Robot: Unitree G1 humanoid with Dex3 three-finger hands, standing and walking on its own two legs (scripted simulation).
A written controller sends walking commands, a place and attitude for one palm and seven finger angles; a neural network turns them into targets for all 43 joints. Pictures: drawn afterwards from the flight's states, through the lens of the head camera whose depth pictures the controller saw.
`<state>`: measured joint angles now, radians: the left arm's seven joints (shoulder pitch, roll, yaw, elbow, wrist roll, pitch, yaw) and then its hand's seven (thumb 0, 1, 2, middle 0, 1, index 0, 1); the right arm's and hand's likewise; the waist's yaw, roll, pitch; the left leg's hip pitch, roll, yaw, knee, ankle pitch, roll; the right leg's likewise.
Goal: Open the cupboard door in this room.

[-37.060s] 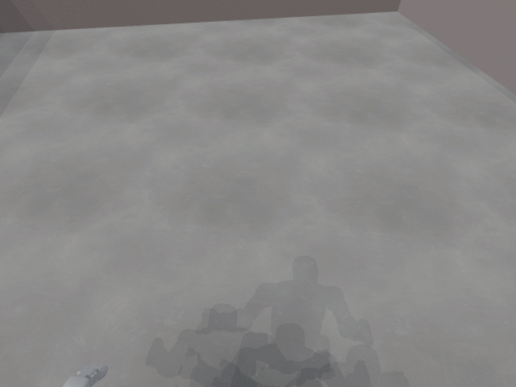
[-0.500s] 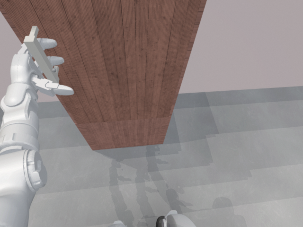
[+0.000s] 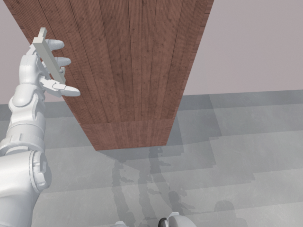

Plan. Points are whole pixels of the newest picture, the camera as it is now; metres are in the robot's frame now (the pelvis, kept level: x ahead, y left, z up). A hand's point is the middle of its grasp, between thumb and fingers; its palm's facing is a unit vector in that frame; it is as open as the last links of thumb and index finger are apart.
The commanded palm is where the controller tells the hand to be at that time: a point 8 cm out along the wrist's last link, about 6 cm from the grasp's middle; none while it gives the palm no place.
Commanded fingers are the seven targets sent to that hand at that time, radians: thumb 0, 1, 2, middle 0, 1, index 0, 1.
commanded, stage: close the thumb around the handle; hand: left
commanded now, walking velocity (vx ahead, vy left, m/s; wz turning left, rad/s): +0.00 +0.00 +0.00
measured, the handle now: (52, 58) +0.53 +0.24 +0.11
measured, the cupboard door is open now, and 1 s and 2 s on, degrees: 0 3 42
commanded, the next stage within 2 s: pull the door open along its arc in 0.66 s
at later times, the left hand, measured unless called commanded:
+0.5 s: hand (61, 71) +0.49 +0.21 +0.11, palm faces +0.05 -1.00 -0.02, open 6.9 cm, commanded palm +0.46 +0.25 +0.10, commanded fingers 0.00 0.90 0.90 -0.40 -1.35 -0.40 -1.35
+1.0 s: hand (60, 76) +0.47 +0.21 +0.11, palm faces +0.03 -1.00 -0.02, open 5.4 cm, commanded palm +0.42 +0.26 +0.10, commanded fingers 0.00 0.90 0.90 -0.40 -1.35 -0.40 -1.35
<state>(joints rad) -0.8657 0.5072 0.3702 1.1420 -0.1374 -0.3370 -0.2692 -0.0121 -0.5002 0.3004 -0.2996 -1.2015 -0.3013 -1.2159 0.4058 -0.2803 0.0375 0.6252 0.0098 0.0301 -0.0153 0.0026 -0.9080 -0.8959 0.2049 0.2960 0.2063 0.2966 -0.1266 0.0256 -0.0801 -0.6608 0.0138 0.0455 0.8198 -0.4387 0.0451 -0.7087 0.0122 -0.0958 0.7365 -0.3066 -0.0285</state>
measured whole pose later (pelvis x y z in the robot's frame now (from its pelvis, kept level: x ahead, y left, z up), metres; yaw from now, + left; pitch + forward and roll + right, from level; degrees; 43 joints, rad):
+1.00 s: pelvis +0.01 +0.00 +0.00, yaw -1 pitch +15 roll -2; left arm -0.72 0.48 0.40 1.03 -0.17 -0.33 -0.29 0.01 0.80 0.82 -0.39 -1.35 -0.37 -1.35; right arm 0.41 -0.28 0.03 0.60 0.02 0.04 -0.01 0.00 -0.91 -0.90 0.20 0.30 0.21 0.30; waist -0.12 0.04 -0.10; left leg -0.62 0.02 0.06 0.79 -0.44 0.04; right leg -0.68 0.03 -0.07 0.71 -0.30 -0.03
